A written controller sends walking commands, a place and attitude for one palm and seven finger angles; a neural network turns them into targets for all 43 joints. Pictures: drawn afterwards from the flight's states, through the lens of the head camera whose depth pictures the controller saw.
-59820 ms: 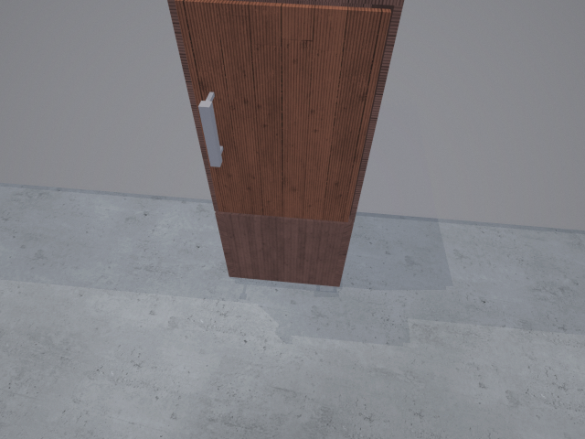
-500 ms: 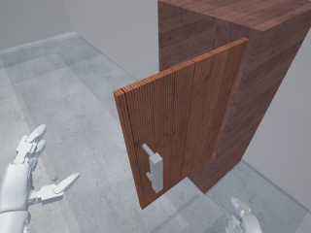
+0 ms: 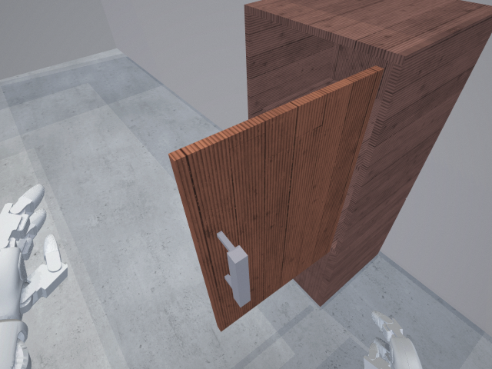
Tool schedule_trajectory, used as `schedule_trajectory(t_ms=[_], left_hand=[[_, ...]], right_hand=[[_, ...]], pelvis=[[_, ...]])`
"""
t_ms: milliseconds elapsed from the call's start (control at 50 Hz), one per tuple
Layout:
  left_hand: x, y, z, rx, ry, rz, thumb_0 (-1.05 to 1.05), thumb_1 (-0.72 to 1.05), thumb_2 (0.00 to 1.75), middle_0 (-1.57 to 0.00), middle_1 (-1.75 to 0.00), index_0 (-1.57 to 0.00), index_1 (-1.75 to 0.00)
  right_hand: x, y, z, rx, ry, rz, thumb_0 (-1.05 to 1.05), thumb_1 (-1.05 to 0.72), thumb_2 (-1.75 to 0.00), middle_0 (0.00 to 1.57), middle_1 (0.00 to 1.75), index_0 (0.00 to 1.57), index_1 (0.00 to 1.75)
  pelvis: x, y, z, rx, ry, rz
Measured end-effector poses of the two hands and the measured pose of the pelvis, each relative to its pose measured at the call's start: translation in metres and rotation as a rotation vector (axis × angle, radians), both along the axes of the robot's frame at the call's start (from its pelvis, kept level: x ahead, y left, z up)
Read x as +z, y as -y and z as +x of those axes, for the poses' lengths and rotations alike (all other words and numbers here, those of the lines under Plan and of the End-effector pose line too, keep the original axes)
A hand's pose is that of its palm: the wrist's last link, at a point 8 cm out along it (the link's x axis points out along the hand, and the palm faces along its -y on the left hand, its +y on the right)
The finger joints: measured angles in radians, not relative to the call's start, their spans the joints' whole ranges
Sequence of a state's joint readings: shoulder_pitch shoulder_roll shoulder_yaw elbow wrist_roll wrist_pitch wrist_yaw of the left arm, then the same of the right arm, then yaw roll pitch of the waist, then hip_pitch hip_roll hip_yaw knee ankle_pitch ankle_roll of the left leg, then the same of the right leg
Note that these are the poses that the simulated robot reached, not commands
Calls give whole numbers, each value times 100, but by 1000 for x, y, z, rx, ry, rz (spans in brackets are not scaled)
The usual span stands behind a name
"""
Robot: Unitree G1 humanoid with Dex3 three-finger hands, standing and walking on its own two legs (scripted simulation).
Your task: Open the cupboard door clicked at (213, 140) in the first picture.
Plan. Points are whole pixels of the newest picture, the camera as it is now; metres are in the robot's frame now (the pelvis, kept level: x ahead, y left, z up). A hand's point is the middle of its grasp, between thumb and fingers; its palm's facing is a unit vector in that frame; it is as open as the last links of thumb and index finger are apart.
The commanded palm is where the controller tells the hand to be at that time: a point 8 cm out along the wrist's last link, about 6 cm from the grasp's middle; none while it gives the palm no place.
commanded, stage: draw the hand back to the body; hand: left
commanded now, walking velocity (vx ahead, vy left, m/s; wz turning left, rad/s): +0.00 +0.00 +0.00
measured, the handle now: (232, 269) +0.30 +0.07 -0.02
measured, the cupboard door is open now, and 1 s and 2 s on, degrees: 87 87 87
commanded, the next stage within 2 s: step back with the hand held close in 0.12 s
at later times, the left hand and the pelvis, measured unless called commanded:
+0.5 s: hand (71, 263) +0.20 +0.25 +0.15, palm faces +0.34 -0.80 -0.49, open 7.4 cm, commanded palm +0.13 +0.30 +0.17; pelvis -0.02 +0.00 +0.00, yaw -2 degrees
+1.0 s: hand out of the picture +0.07 +0.30 +0.15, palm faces +0.47 -0.73 -0.50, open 7.4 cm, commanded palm +0.00 +0.33 +0.17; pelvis -0.12 +0.02 -0.02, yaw +5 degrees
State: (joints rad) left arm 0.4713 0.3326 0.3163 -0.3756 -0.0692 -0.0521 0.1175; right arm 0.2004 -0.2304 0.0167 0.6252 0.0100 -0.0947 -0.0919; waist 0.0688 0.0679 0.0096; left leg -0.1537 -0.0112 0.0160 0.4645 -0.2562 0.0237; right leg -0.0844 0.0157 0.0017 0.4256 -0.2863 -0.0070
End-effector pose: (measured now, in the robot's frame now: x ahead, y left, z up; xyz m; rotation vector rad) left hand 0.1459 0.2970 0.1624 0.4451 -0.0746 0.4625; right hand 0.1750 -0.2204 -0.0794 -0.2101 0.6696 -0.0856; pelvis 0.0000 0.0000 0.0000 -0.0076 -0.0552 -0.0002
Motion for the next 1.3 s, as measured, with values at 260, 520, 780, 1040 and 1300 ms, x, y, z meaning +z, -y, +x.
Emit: schedule_trajectory(t_ms=[260,520,780,1040,1300], left_hand=[[15,6,0,-3,40,38,2,89,90,-21,-30,-21,-30],[6,7,11,-131,-37,106,2,89,90,-21,-30,-21,-30],[20,-19,-45,-134,72,176,2,89,90,-21,-30,-21,-30],[13,-33,-135,-20,137,218,2,89,90,-21,-30,-21,-30],[16,-57,-198,-18,238,200,2,89,90,-21,-30,-21,-30]], right_hand=[[0,5,2,1,9,13,1,-90,-90,20,30,20,30],[7,23,-23,-110,-47,-38,1,-90,-90,20,30,20,30],[12,7,-81,-126,-34,-64,1,-90,-90,20,30,20,30],[-14,-20,-134,9,-63,-59,1,-90,-90,21,30,21,30],[-6,-37,-187,12,-3,-89,1,-90,-90,20,30,21,30]], pelvis=[[1,7,1,-2,14,2],[2,-3,-18,-36,-54,-5],[-4,-20,-67,-34,-36,-19],[-20,-20,-129,87,-16,-33],[-24,-38,-200,104,0,-84]])
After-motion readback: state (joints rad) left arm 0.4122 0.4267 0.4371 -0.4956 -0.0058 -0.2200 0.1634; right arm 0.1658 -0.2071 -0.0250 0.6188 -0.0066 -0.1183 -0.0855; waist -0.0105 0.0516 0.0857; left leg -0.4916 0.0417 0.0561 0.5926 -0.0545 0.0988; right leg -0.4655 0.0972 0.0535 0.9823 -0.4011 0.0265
